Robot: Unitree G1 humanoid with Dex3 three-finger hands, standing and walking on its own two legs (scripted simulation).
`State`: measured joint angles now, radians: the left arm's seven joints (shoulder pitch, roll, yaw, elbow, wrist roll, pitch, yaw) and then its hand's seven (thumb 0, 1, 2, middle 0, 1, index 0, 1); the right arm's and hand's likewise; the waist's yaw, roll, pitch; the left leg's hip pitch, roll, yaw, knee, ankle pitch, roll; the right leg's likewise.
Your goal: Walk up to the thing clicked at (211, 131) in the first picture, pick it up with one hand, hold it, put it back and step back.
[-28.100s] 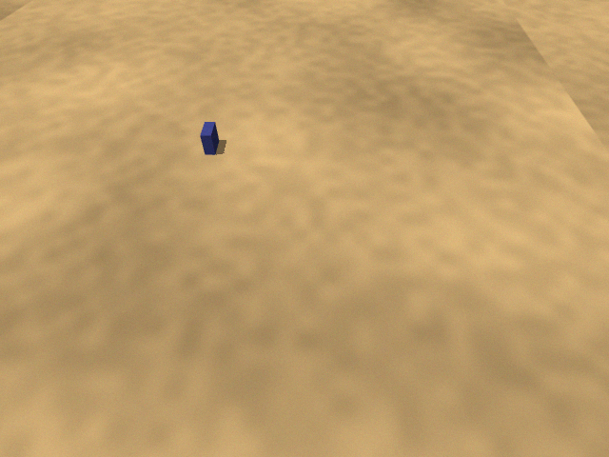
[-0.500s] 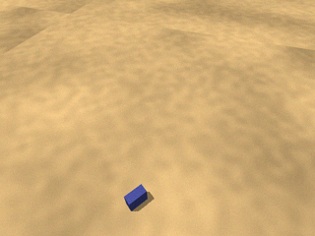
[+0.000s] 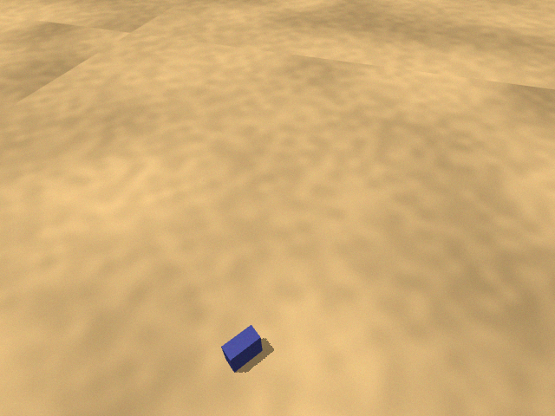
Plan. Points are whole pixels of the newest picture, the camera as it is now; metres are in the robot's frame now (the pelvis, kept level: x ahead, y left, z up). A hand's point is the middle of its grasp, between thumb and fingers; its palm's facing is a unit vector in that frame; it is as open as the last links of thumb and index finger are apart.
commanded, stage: stand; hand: left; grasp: from the side
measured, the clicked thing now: (242, 348) +0.47 +0.16 -0.72
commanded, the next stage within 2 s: step back in 1.18 s
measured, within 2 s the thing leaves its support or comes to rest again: neither
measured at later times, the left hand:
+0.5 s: hand out of the picture +0.09 +0.24 -0.16, palm faces -0.02 -0.94 -0.34, open 7.3 cm
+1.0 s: hand out of the picture +0.10 +0.24 -0.15, palm faces -0.02 -0.94 -0.34, open 7.3 cm
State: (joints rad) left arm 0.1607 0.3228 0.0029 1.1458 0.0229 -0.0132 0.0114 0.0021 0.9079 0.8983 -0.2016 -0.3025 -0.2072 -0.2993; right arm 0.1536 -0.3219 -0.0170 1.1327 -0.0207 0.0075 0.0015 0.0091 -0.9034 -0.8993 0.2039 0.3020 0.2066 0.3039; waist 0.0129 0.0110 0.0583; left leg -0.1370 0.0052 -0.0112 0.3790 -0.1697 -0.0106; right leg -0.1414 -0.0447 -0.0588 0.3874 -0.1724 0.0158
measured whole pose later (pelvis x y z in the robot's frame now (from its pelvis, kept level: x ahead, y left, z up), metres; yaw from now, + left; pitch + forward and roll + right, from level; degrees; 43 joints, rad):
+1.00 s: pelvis +0.03 -0.01 +0.00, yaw -1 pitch -2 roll +0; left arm 0.10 0.32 0.01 1.17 0.01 -0.02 0.00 0.00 0.91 0.90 -0.20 -0.30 -0.21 -0.30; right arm 0.10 -0.34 0.00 1.15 -0.01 0.00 0.00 0.01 -0.90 -0.90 0.20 0.30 0.21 0.30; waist 0.00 0.01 0.06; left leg -0.09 0.02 0.00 0.30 -0.18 -0.03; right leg -0.10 -0.02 -0.05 0.32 -0.19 0.00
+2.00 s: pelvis -0.08 +0.05 -0.02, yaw -5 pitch -3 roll +1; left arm 0.13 0.35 0.07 0.88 0.02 0.03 0.00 0.00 0.91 0.90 -0.20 -0.30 -0.21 -0.30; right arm 0.09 -0.36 -0.04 0.90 0.00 0.06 -0.02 0.01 -0.90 -0.90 0.21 0.30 0.21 0.30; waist 0.00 0.02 0.20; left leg -0.39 -0.08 -0.04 0.94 -0.50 0.02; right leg -0.27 0.04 0.06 0.65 -0.33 -0.04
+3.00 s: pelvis -0.37 +0.05 -0.02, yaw -2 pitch -2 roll +1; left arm 0.13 0.36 0.09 0.74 0.04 0.05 0.01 0.00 0.90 0.90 -0.20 -0.30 -0.21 -0.30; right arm 0.23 -0.41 -0.05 0.88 -0.01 0.04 -0.04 0.01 -0.90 -0.90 0.20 0.30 0.21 0.30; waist 0.00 0.02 0.16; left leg -0.35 -0.08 -0.08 0.97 -0.51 -0.02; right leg -0.36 -0.01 -0.02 0.63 -0.24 -0.03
